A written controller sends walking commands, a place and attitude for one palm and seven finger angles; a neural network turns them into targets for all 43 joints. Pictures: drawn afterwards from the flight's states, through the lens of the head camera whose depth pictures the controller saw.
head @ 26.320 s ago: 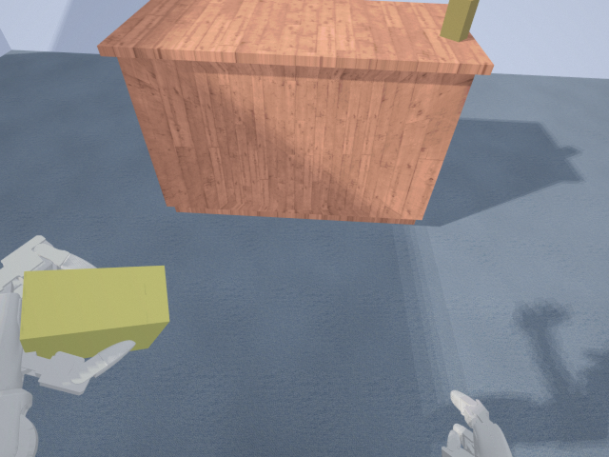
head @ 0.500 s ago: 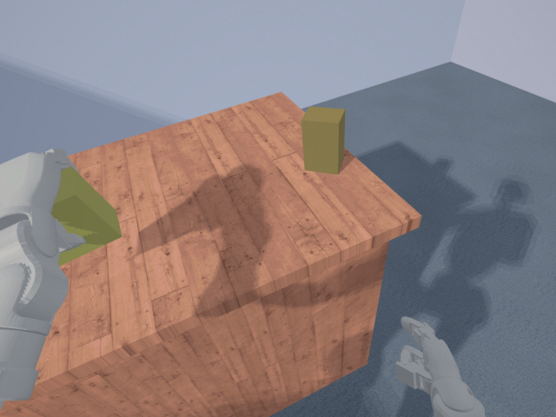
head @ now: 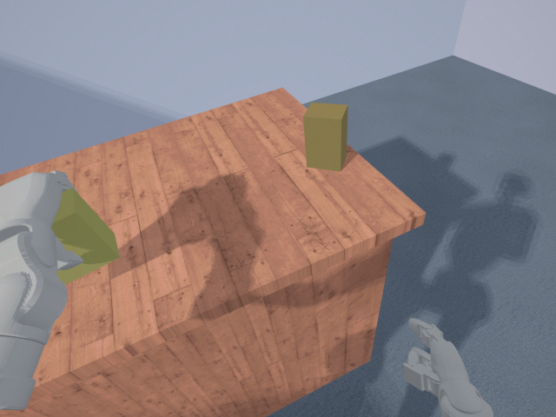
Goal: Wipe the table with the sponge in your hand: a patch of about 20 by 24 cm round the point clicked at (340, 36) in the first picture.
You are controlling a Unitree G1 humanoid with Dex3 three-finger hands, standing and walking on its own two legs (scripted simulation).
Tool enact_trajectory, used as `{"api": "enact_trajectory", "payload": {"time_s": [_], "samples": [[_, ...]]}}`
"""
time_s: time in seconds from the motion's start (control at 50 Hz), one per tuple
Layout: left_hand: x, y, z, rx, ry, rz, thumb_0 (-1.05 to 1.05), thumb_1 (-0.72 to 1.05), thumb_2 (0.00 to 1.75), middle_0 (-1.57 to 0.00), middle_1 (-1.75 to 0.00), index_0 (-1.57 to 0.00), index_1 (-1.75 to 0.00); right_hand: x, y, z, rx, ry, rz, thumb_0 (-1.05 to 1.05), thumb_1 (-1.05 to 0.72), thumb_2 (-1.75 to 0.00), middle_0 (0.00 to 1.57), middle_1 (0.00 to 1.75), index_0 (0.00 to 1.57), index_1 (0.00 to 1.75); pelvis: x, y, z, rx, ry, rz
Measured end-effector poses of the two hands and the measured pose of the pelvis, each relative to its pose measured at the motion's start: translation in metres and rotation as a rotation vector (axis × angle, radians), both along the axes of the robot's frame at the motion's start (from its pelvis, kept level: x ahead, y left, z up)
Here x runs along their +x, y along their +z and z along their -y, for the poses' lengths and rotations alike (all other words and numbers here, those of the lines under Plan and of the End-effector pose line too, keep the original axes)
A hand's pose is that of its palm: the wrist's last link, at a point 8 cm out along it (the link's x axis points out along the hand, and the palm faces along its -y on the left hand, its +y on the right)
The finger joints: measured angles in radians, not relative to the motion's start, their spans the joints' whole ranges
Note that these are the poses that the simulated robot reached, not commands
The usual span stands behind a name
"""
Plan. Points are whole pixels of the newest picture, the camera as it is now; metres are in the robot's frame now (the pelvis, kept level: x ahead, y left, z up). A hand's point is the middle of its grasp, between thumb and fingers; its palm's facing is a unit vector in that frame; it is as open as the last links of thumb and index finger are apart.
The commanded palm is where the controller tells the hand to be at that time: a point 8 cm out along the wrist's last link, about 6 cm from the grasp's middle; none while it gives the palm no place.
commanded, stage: move the sponge above the wiping area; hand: left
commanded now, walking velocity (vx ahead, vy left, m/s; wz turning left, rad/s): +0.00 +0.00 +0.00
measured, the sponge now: (64, 250) +0.28 +0.35 +0.13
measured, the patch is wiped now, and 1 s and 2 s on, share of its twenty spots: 0.00 0.00 0.10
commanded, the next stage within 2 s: lower the sponge onto the table in 0.80 s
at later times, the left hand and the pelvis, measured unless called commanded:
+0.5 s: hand (76, 242) +0.29 +0.33 +0.14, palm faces +0.02 -0.09 -1.00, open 9.8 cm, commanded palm +0.25 +0.31 +0.23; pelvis -0.01 +0.01 +0.00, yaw +1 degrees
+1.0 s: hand (85, 268) +0.27 +0.32 +0.11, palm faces -0.06 -0.14 -0.99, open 9.7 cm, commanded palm +0.24 +0.32 +0.23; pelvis +0.00 +0.00 +0.00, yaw +1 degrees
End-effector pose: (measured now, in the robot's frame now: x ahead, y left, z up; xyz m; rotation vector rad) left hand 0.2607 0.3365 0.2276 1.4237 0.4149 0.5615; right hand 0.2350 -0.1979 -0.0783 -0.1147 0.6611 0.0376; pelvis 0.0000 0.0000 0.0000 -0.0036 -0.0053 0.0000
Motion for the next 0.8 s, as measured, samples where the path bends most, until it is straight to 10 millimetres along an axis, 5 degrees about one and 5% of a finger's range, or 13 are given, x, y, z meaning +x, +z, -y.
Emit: {"api": "enact_trajectory", "payload": {"time_s": [0.08, 0.14, 0.22, 0.32, 0.38, 0.48, 0.58, 0.68, 0.8], "samples": [[-0.005, -0.047, 0.022, -0.058, -0.093, -0.163, 0.0, -0.47, 1.03, -0.76, -1.37, -0.77, -1.36, -0.001, 0.0, 0.001, -0.026, 0.009, -0.003, 0.01, -0.9, -0.89, 0.2, 0.3, 0.2, 0.3, -0.001, -0.001, -0.003, -0.001, 0.009, 0.005], [-0.006, -0.058, 0.045, -0.041, -0.241, -0.162, 0.0, -0.47, 1.03, -0.77, -1.37, -0.77, -1.36, -0.002, 0.003, 0.0, -0.072, 0.021, 0.01, 0.01, -0.9, -0.89, 0.2, 0.3, 0.2, 0.3, -0.002, -0.002, -0.003, 0.0, 0.008, 0.018], [-0.004, -0.032, 0.053, 0.048, -0.328, -0.003, 0.0, -0.47, 1.03, -0.77, -1.36, -0.78, -1.36, -0.004, 0.006, -0.005, -0.093, 0.032, 0.021, 0.01, -0.9, -0.89, 0.2, 0.3, 0.19, 0.3, -0.004, -0.001, -0.002, -0.001, 0.001, 0.03], [0.003, 0.017, 0.023, 0.084, -0.177, 0.168, 0.0, -0.47, 1.04, -0.77, -1.36, -0.78, -1.36, -0.004, 0.003, -0.011, -0.051, 0.034, 0.009, 0.01, -0.9, -0.89, 0.2, 0.3, 0.2, 0.3, -0.007, 0.0, -0.003, -0.003, -0.001, 0.027], [0.005, 0.026, 0.004, 0.057, -0.066, 0.149, 0.0, -0.47, 1.04, -0.77, -1.36, -0.77, -1.36, -0.005, 0.002, -0.013, -0.021, 0.025, 0.001, 0.01, -0.9, -0.89, 0.2, 0.3, 0.2, 0.3, -0.007, 0.001, -0.003, -0.002, 0.004, 0.01], [0.007, -0.018, 0.005, -0.022, -0.02, -0.052, 0.0, -0.47, 1.04, -0.76, -1.37, -0.77, -1.36, -0.005, -0.001, -0.01, -0.007, 0.018, -0.007, 0.01, -0.9, -0.89, 0.2, 0.3, 0.2, 0.3, -0.005, 0.0, -0.005, -0.004, 0.018, -0.003], [0.01, -0.058, 0.049, -0.043, -0.231, -0.163, 0.0, -0.47, 1.03, -0.77, -1.37, -0.77, -1.36, -0.005, 0.0, -0.006, -0.052, 0.023, 0.003, 0.01, -0.9, -0.89, 0.2, 0.3, 0.2, 0.3, -0.002, -0.001, -0.006, -0.001, 0.016, 0.01], [0.008, -0.022, 0.067, 0.048, -0.366, 0.051, 0.0, -0.47, 1.03, -0.77, -1.36, -0.78, -1.36, -0.003, 0.004, -0.005, -0.069, 0.023, 0.02, 0.01, -0.9, -0.89, 0.2, 0.3, 0.2, 0.3, 0.002, -0.001, -0.004, 0.003, -0.005, 0.019], [0.005, 0.031, 0.023, 0.072, -0.145, 0.207, 0.0, -0.47, 1.03, -0.77, -1.37, -0.78, -1.36, 0.002, 0.004, -0.005, -0.026, 0.014, 0.0, 0.01, -0.9, -0.89, 0.2, 0.3, 0.2, 0.3, 0.004, 0.001, -0.001, 0.003, -0.02, 0.021]]}}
